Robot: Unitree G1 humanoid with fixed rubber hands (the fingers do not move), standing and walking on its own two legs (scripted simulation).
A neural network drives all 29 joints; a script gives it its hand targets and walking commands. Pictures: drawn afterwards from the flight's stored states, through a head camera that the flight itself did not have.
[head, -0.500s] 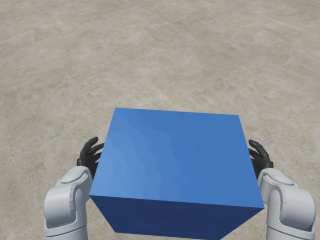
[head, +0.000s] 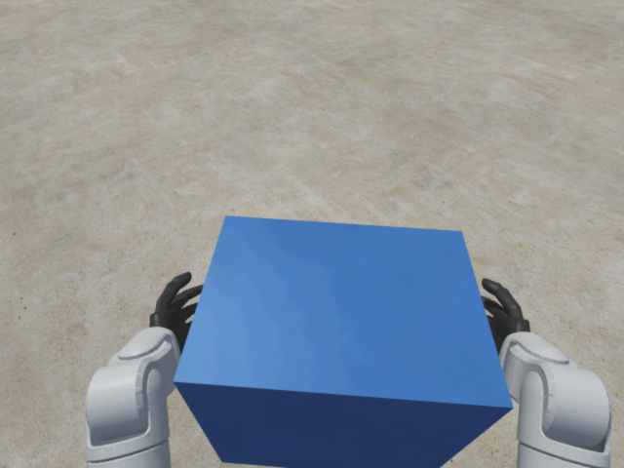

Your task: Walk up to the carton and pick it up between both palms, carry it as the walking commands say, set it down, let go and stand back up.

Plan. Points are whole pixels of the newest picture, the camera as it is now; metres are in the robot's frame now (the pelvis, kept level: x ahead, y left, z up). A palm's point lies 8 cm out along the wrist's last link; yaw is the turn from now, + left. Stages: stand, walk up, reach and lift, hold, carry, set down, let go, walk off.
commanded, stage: carry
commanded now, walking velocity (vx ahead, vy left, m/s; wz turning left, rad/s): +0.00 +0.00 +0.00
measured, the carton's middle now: (332, 356) +0.26 +0.00 +0.00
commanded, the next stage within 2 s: none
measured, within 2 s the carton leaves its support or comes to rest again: neither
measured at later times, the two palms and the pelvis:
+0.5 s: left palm (163, 353) +0.22 +0.19 +0.08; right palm (510, 359) +0.22 -0.20 +0.08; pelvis -0.02 +0.00 +0.00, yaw +0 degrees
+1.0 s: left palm (159, 357) +0.22 +0.20 +0.07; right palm (502, 361) +0.22 -0.19 +0.07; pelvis -0.03 +0.01 +0.00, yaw +0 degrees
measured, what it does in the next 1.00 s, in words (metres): stands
